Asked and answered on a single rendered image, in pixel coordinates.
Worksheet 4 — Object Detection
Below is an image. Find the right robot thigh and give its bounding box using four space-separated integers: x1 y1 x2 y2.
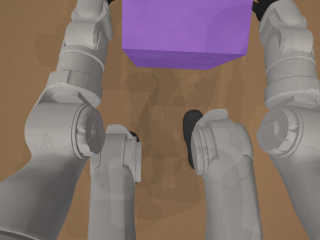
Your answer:
190 118 264 240

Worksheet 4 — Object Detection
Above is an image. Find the robot right upper arm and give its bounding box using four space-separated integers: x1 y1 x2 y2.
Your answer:
256 105 320 240

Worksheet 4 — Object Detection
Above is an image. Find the right robot forearm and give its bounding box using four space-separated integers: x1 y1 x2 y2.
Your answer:
258 0 320 111

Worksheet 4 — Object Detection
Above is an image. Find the robot left shin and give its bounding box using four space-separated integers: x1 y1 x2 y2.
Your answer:
90 124 133 177

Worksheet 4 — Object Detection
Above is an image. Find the robot left upper arm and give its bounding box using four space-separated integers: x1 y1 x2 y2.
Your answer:
0 102 106 240

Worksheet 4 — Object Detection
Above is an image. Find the carton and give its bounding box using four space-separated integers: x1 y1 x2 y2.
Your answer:
122 0 253 70

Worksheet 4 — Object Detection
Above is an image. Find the robot right hand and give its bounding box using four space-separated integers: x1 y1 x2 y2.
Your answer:
252 0 279 22

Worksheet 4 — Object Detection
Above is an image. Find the left robot forearm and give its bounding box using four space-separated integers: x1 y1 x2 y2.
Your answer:
24 0 114 143

